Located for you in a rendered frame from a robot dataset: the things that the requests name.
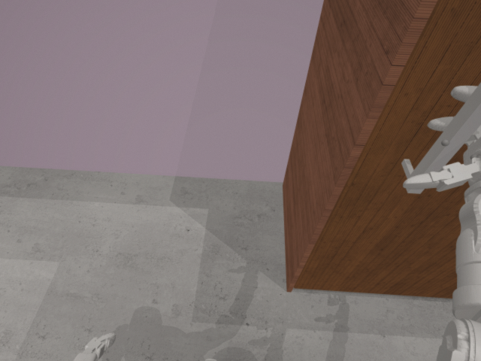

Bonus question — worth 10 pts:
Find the robot right forearm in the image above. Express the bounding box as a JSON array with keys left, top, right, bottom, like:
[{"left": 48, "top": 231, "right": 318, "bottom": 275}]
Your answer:
[{"left": 452, "top": 181, "right": 481, "bottom": 323}]

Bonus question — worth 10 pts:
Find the handle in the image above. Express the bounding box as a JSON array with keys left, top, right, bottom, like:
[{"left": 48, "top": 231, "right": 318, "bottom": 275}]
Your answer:
[{"left": 401, "top": 83, "right": 481, "bottom": 194}]

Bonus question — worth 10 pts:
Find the wardrobe door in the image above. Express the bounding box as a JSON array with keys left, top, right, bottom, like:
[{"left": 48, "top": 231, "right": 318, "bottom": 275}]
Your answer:
[{"left": 294, "top": 0, "right": 481, "bottom": 299}]

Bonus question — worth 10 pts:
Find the robot left hand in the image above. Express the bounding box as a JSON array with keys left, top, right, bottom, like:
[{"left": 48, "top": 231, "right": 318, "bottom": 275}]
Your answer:
[{"left": 73, "top": 333, "right": 116, "bottom": 361}]

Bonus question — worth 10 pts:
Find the robot right hand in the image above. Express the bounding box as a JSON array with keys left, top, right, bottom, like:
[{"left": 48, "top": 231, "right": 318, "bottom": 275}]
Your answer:
[{"left": 403, "top": 86, "right": 481, "bottom": 192}]

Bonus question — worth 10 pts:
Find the robot right upper arm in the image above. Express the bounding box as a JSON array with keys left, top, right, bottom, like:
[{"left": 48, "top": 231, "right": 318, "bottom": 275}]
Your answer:
[{"left": 437, "top": 318, "right": 481, "bottom": 361}]

